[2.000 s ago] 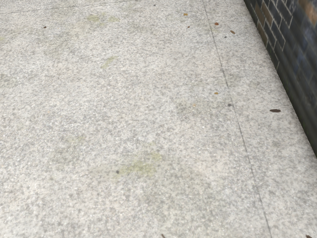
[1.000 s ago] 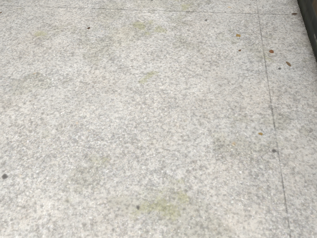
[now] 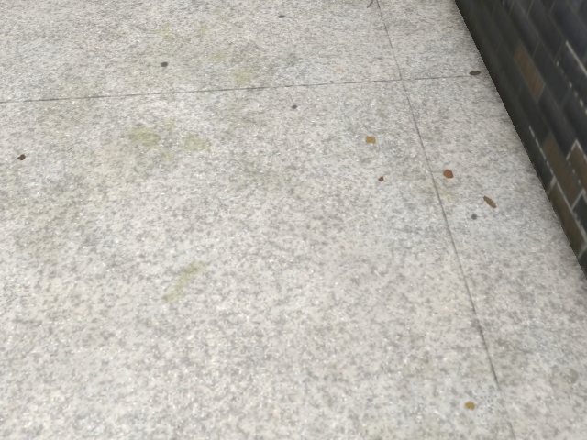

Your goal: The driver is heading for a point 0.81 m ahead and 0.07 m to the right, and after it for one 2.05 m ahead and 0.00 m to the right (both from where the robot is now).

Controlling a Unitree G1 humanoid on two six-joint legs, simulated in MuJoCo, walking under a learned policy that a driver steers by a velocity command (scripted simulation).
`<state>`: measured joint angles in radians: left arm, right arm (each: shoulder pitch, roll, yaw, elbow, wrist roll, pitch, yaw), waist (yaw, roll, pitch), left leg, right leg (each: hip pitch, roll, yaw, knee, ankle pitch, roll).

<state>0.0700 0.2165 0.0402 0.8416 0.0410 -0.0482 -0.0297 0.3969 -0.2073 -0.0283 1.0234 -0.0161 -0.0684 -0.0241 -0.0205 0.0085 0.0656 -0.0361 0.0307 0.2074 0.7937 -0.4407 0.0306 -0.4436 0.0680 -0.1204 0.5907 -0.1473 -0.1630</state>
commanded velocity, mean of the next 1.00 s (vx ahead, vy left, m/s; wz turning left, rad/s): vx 0.50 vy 0.00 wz -0.27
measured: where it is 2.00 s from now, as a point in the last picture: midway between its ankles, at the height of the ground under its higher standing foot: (348, 202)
